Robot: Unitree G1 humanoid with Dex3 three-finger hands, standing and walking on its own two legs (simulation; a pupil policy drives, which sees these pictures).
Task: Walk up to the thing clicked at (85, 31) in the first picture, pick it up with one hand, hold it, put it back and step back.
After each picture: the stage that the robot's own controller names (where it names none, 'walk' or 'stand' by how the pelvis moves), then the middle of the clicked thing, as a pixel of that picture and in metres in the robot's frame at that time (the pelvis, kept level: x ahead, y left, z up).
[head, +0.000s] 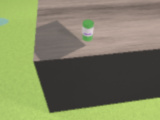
stand; (87, 30) +0.82 -0.01 -0.07
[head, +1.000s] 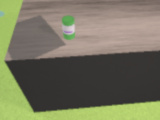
rise first; (68, 28) +0.75 +0.11 -0.03
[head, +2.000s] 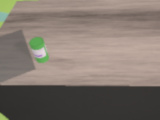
stand; (39, 50) +0.58 +0.25 -0.04
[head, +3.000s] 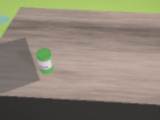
stand; (45, 61) +0.54 +0.20 -0.06
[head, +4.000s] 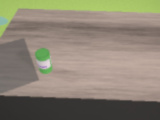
stand; (44, 61) +0.55 +0.20 -0.07
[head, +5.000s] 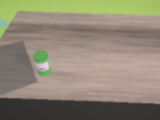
stand; (42, 63) +0.55 +0.21 -0.07
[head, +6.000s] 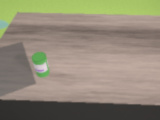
stand; (41, 65) +0.54 +0.22 -0.07
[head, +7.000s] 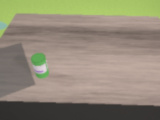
stand; (40, 66) +0.54 +0.22 -0.07
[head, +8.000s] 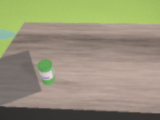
rise first; (46, 72) +0.52 +0.21 -0.07
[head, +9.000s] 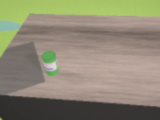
go down; (50, 63) +0.55 +0.21 -0.07
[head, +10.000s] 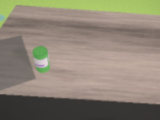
go down; (41, 59) +0.55 +0.19 -0.06
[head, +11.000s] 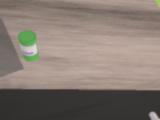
go down; (29, 46) +0.54 +0.19 -0.01
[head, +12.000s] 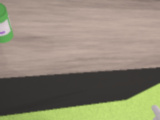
close in; out of the picture +0.55 +0.21 +0.02
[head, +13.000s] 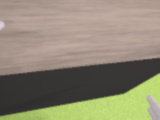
close; out of the picture +0.56 +0.22 +0.04
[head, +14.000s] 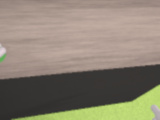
lift; out of the picture +0.48 +0.23 +0.03
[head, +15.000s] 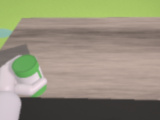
lift; (30, 76) +0.32 +0.17 +0.15
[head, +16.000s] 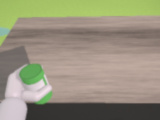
hold; (37, 84) +0.32 +0.16 +0.10
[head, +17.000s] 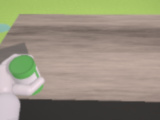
hold; (27, 76) +0.33 +0.18 +0.13
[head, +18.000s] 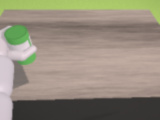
crouch; (21, 46) +0.44 +0.19 +0.14
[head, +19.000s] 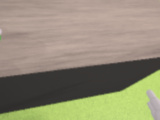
lower; out of the picture +0.53 +0.21 +0.02
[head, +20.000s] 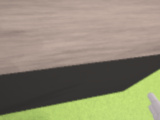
lower; out of the picture +0.54 +0.21 +0.04
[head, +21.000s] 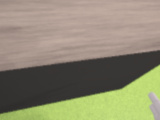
lower; out of the picture +0.55 +0.22 +0.05
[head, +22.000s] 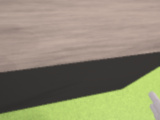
lower; out of the picture +0.55 +0.22 +0.05
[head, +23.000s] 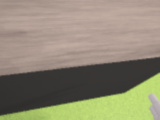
loosen; out of the picture +0.54 +0.22 +0.04
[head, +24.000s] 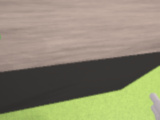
withdraw; out of the picture +0.53 +0.20 +0.04
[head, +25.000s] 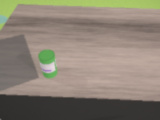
sink last; (48, 64) +0.49 +0.17 -0.01
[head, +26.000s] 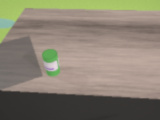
stand; (51, 63) +0.52 +0.18 -0.02
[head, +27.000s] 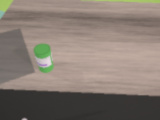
stand; (44, 58) +0.51 +0.19 -0.01
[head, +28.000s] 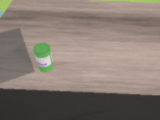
stand; (44, 58) +0.51 +0.18 +0.00
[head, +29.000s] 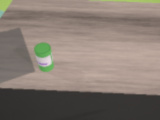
stand; (44, 57) +0.51 +0.18 +0.00
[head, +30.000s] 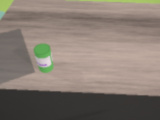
stand; (44, 58) +0.51 +0.18 +0.00
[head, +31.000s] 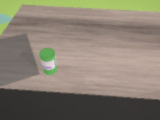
stand; (48, 61) +0.52 +0.18 -0.04
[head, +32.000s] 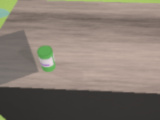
walk; (47, 59) +0.53 +0.19 -0.06
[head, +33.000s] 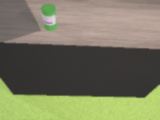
walk; (49, 18) +0.71 +0.19 -0.04
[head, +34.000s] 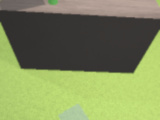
walk; out of the picture +1.05 +0.23 -0.05
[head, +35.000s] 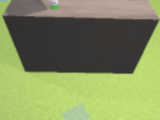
stand; (53, 0) +1.12 +0.23 -0.06
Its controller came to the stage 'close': yes
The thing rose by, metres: 0.22
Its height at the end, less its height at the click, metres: +0.00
